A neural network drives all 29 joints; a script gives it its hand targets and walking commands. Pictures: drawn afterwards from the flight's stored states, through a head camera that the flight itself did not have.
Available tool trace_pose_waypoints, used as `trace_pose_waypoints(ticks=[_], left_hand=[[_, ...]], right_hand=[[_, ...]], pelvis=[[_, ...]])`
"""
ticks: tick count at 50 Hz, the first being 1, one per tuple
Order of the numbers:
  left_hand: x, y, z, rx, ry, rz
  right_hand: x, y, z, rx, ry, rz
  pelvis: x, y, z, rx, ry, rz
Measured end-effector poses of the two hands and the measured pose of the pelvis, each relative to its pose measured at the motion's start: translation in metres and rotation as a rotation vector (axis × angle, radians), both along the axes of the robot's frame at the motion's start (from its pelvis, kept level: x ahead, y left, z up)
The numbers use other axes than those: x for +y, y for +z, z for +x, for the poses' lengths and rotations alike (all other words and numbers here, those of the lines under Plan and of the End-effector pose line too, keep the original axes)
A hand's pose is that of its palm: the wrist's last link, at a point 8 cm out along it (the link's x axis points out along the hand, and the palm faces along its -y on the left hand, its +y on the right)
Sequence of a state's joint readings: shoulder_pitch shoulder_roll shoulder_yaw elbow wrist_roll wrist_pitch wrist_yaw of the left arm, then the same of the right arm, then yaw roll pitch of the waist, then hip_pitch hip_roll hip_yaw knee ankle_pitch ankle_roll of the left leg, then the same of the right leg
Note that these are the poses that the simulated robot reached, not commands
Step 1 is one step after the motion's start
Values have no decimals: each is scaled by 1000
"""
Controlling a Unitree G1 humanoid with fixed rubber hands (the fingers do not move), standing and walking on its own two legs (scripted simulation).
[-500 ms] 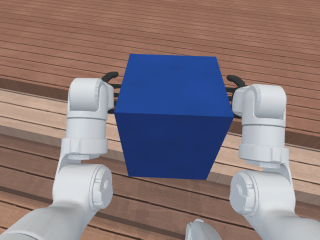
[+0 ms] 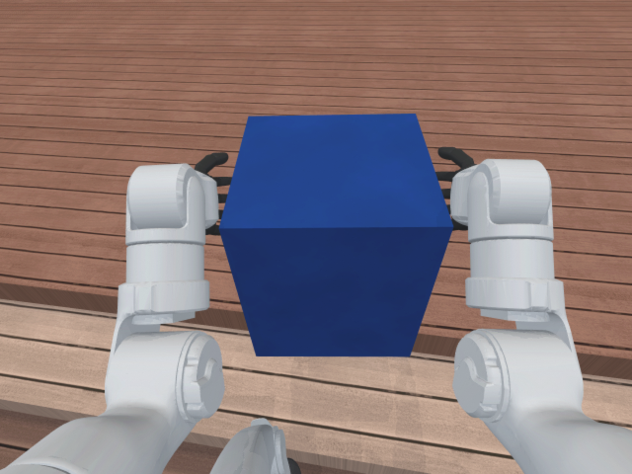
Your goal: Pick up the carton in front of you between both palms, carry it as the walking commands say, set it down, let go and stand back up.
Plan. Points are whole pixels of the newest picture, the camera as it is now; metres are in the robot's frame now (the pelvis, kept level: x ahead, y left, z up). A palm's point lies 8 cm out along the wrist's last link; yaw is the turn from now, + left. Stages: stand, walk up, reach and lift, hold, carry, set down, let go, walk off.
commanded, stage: carry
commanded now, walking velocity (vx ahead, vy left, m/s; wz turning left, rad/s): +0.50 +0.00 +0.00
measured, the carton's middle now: (332, 240) +0.38 -0.02 +0.11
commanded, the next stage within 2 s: none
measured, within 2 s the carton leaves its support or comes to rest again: neither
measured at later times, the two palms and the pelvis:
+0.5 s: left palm (234, 16) +0.67 +0.12 +0.30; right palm out of the picture +0.67 -0.18 +0.31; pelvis +0.30 -0.04 +0.11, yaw +0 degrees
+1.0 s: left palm out of the picture +0.99 +0.12 +0.41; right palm out of the picture +0.99 -0.18 +0.40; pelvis +0.62 -0.02 +0.20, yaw +0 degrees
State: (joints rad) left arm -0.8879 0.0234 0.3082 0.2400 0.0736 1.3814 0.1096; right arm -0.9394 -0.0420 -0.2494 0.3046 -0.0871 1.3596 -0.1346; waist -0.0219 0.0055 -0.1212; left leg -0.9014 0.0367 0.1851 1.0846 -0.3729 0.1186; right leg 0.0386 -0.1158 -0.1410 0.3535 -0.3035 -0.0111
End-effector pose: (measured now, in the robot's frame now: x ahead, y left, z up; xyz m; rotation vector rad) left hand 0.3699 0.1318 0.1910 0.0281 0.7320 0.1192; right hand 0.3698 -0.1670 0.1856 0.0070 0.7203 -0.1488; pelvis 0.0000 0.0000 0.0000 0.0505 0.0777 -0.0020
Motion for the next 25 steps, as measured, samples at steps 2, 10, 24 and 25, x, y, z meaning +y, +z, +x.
trace_pose_waypoints(ticks=[2,10,24,25], left_hand=[[-4,-6,35,34,-45,-14],[-9,11,115,64,-69,-64],[-11,107,285,-58,-3,-47],[-12,108,297,-41,9,-36]], right_hand=[[-4,-5,18,35,-39,-22],[-6,16,81,61,-72,-15],[-11,123,283,-57,8,-27],[-12,123,301,-40,23,-23]], pelvis=[[10,8,26,-14,0,-2],[17,64,94,-33,-11,-18],[-32,107,283,7,7,-95],[-38,111,297,13,5,-102]])
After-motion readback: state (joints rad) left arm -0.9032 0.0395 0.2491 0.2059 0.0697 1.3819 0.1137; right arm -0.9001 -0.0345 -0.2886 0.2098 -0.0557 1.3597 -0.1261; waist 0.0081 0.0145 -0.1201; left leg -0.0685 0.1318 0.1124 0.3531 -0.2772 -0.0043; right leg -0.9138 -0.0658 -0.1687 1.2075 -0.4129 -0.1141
